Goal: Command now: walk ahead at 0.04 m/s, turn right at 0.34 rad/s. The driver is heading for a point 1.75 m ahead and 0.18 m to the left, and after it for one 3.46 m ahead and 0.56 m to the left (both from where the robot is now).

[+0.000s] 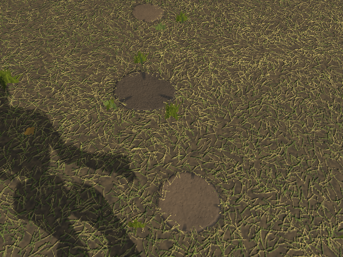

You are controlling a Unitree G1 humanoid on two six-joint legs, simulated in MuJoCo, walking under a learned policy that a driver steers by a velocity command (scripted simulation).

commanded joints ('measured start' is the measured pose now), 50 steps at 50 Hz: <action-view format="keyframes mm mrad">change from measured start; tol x8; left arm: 1 85 149 48 -23 -4 0 8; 7 19 16 -2 -35 -4 11 -5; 14 61 125 15 -9 25 4 -8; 16 -18 36 -7 -3 32 -8 -26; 50 126 5 -27 261 9 -52 -7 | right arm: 1 2 -128 -31 -74 10 -3 -3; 50 76 -74 -5 270 26 43 -38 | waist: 1 12 139 -130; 12 1 220 -99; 15 -76 -143 -117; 20 -32 -66 12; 50 -20 31 13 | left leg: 1 268 329 -323 -134 497 233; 6 202 210 -135 -159 414 185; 11 192 227 -164 -137 268 189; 14 20 135 -73 -33 22 38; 15 85 64 19 -58 -98 -16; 33 202 77 4 -61 130 -50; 50 213 68 13 -74 133 -38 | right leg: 1 -172 -60 -7 344 -48 64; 3 -134 -72 -28 306 20 84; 9 81 -129 -160 -180 113 83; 12 240 -117 -188 -501 343 30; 14 389 -290 -1 -490 581 -49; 17 127 -255 -9 -530 208 -76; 36 162 -184 -87 -476 429 -39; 50 164 -165 -118 -486 421 -25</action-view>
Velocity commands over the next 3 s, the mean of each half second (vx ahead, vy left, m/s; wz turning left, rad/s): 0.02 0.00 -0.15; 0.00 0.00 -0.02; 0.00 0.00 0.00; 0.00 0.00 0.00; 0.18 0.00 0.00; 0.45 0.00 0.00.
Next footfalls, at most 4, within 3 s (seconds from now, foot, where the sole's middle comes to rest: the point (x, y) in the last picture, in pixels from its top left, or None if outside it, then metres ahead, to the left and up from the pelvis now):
0.26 right None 0.03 -0.14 -0.77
2.84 right None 0.45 -0.14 -0.77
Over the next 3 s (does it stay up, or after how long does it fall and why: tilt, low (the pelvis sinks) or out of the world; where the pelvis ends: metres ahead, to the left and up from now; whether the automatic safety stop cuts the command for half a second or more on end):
stays up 0.36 -0.05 0.01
